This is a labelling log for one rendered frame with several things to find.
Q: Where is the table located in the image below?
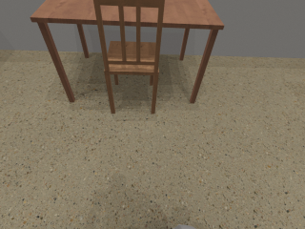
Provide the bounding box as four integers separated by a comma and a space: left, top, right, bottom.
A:
30, 0, 224, 104

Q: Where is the chair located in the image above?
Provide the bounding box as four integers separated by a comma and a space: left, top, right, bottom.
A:
93, 0, 165, 115

